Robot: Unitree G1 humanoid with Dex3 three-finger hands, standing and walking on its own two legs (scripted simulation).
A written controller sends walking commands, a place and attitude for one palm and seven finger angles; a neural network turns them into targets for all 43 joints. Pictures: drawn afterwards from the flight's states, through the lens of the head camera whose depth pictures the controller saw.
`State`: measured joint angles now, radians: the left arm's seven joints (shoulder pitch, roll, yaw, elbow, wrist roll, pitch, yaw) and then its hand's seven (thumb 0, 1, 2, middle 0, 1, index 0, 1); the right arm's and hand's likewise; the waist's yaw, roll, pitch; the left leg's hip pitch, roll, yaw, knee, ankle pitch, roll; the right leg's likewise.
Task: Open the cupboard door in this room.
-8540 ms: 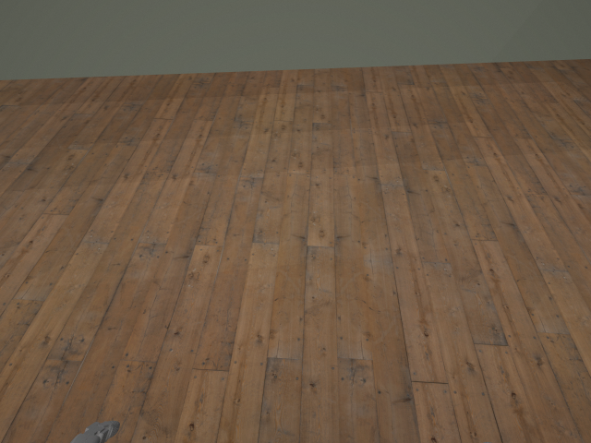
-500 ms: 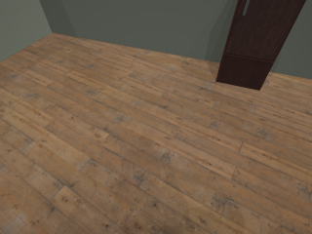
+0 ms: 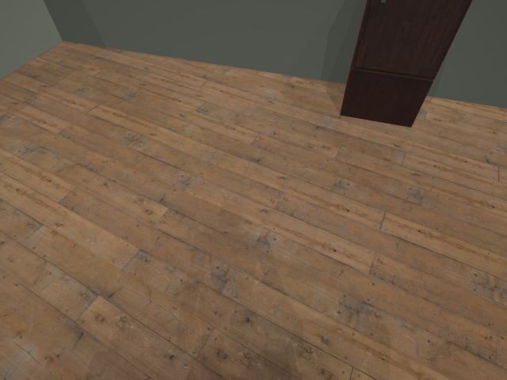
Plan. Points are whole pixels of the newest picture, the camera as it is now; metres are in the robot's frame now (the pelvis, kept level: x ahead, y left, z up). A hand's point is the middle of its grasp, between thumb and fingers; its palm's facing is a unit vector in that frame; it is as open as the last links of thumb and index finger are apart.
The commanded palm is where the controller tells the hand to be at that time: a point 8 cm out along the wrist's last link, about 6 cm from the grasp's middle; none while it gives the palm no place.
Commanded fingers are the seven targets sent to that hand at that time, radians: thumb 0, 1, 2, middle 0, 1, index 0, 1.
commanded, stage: turn or walk to find it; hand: left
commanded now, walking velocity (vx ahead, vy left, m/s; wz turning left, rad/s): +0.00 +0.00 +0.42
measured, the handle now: out of the picture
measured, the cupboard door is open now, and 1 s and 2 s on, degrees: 0 0 0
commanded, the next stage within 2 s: stand and wait in 0.18 s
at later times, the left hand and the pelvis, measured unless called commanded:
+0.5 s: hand out of the picture +0.00 +0.21 -0.17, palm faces +0.03 -0.98 -0.22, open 7.4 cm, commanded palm none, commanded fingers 0.00 0.90 0.90 -0.20 -0.30 -0.20 -0.30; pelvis -0.01 +0.03 +0.00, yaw -1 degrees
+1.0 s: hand out of the picture +0.03 +0.13 -0.16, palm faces -0.05 -0.97 -0.22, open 7.3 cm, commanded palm none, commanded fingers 0.00 0.90 0.90 -0.20 -0.30 -0.20 -0.30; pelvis +0.01 -0.04 +0.00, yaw -5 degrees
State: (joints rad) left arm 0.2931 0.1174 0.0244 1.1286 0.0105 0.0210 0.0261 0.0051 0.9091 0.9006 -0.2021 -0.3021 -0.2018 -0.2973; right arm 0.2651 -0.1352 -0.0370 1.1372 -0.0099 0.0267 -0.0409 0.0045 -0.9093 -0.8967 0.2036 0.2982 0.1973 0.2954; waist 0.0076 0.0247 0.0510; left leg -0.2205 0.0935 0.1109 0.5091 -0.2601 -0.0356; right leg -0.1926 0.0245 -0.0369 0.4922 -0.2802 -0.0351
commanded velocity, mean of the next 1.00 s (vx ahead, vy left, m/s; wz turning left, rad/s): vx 0.01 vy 0.00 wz -0.02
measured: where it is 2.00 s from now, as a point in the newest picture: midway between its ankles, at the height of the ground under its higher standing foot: outside the picture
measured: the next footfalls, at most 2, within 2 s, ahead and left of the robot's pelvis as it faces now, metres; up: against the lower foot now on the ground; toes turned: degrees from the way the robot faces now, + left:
left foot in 1.18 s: +0.06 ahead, +0.11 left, +0.00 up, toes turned +3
